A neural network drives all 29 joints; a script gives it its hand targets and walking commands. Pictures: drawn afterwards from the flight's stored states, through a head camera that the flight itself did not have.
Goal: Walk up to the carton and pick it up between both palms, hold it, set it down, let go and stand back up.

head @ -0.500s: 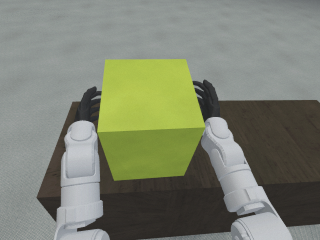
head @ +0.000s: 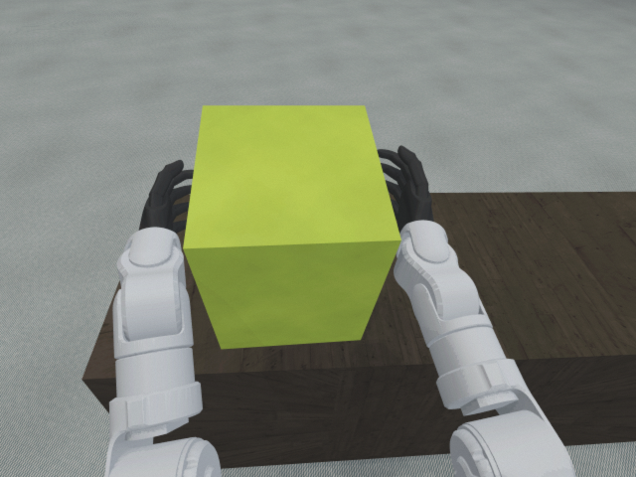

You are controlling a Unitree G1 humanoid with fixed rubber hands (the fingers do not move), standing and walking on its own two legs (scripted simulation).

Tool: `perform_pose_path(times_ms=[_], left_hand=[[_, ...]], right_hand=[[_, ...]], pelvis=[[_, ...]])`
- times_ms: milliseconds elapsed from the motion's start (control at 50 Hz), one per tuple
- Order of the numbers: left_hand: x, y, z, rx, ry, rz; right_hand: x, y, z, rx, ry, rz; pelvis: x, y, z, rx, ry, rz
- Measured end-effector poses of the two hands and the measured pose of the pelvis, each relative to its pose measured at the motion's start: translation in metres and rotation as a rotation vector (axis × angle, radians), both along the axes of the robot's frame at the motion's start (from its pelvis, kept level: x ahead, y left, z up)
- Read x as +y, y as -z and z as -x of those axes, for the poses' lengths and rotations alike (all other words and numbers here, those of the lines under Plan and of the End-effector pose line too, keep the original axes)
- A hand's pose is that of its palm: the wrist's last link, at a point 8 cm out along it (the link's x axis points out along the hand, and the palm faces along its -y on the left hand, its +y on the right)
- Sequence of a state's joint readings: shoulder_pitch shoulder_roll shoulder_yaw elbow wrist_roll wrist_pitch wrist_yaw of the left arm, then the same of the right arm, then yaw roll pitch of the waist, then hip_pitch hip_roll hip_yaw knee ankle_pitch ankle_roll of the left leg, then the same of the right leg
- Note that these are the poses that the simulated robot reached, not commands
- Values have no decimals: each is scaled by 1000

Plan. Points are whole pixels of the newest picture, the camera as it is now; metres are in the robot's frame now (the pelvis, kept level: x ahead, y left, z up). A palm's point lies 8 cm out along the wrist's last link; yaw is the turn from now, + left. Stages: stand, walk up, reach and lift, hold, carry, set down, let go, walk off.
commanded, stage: hold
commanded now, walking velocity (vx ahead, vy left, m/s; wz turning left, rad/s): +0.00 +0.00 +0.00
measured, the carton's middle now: (289, 233) +0.40 +0.01 +0.12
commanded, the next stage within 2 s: set down in 1.76 s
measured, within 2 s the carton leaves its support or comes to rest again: neither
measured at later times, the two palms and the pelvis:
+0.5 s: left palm (161, 236) +0.36 +0.16 +0.16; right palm (408, 217) +0.36 -0.13 +0.17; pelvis +0.01 +0.00 +0.00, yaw +0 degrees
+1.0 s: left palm (167, 240) +0.36 +0.15 +0.16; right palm (412, 223) +0.36 -0.14 +0.16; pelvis +0.00 +0.00 +0.00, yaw +0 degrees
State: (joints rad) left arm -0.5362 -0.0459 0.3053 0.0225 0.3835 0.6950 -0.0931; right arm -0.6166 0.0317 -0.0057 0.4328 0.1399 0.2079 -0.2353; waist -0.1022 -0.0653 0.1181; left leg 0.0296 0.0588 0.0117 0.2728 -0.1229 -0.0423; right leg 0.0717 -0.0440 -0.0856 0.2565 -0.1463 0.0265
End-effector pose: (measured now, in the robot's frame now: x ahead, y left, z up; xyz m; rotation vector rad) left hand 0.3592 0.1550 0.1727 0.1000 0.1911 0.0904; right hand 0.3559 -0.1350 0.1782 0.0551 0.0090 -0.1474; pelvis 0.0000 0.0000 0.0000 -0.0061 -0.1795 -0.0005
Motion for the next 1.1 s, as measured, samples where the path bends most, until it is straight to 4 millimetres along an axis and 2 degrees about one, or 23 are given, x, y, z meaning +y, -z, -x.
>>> perform_pose_path(times_ms=[160, 300, 400, 680, 840, 1000, 1100], left_hand=[[-2, 10, -1, 28, 12, 9], [2, 6, 1, -2, -11, -1], [5, 12, 0, 23, -16, -1], [-8, 9, 0, 16, -1, -11], [-6, 4, 3, -4, -8, -7], [-4, 15, 1, 48, -8, 1], [-3, 11, 0, 14, 0, 0]], right_hand=[[-2, 7, 2, 24, 12, 2], [3, 3, -3, -9, -11, -4], [5, 9, -6, 15, -18, 1], [-7, 10, -1, 7, -2, -10], [-6, 4, 0, -13, -9, -10], [-4, 15, -2, 36, -7, -12], [-3, 9, -1, 1, -4, -21]], pelvis=[[5, 0, 0, -7, 11, 1], [7, 0, -1, -4, 11, 2], [6, 0, -2, -3, 3, 2], [2, 1, -7, -13, 10, 2], [-1, 1, -4, -14, 3, 2], [-1, 0, 1, -7, 2, 1], [1, 0, 1, 12, 1, 1]])
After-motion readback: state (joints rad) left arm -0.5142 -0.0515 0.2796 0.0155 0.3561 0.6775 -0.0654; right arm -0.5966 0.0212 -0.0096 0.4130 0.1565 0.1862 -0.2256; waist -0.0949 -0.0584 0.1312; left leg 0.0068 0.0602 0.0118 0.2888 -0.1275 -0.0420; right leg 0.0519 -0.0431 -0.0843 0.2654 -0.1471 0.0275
